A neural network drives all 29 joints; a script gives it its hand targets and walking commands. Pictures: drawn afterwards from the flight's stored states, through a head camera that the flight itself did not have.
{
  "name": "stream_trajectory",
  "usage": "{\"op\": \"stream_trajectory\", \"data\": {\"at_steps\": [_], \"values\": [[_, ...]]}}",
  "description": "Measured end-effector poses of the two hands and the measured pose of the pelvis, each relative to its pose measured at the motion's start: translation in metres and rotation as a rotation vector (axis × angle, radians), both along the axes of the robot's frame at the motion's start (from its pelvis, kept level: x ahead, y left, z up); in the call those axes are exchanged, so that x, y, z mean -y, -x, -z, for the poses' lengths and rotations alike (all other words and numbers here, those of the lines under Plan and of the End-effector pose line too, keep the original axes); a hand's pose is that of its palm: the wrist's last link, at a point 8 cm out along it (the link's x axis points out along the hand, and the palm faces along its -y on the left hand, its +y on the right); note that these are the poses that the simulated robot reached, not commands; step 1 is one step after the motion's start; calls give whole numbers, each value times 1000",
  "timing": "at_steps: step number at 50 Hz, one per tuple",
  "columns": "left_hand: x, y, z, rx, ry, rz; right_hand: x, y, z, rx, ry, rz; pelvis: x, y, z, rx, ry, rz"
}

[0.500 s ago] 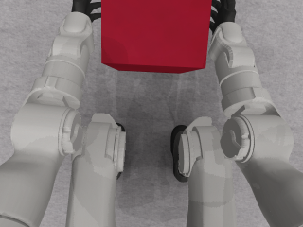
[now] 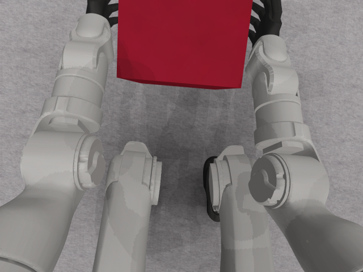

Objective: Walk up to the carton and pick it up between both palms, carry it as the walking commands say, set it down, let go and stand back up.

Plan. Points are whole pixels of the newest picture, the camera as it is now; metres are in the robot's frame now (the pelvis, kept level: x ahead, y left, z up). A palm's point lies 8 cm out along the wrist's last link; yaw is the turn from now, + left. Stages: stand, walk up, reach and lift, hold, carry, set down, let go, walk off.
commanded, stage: reach and lift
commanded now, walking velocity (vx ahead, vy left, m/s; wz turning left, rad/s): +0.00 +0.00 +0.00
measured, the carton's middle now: (182, 33) +0.55 +0.02 -0.20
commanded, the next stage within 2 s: none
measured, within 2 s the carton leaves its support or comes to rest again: neither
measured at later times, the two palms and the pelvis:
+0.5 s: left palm (92, 11) +0.53 +0.16 -0.08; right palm (283, 31) +0.52 -0.13 -0.07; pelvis +0.01 +0.00 +0.04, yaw +0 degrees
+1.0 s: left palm (72, 1) +0.50 +0.16 +0.00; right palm (320, 26) +0.50 -0.13 +0.01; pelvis +0.00 +0.00 +0.09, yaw +0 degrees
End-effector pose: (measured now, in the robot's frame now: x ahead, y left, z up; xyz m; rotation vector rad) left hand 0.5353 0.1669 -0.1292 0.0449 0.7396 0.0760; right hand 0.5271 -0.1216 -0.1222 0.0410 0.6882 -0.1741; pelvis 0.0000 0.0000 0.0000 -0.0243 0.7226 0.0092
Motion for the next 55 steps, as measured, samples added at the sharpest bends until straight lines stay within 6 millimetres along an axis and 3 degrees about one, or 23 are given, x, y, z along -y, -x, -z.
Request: {"op": "stream_trajectory", "data": {"at_steps": [19, 55], "values": [[6, 5, -33, 6, 13, 5, 6, 6, -38, 6, 10, 17, -3, -5, -31, -47, 7, -4], [9, 36, -146, 11, 18, -14, 9, 35, -152, 10, 7, 20, -1, -2, -104, -10, 4, -6]]}}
